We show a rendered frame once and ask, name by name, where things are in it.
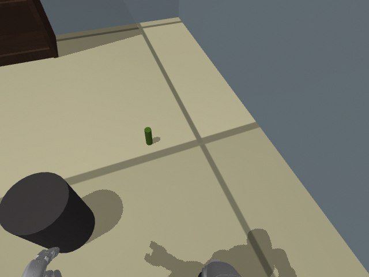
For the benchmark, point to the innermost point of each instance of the bookshelf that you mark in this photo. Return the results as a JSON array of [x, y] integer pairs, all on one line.
[[25, 32]]

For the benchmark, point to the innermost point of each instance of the left robot hand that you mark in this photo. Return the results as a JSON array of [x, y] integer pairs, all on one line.
[[37, 267]]

